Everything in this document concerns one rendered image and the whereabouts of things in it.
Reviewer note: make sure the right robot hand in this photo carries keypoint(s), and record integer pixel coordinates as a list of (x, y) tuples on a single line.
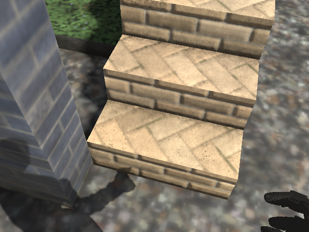
[(297, 202)]

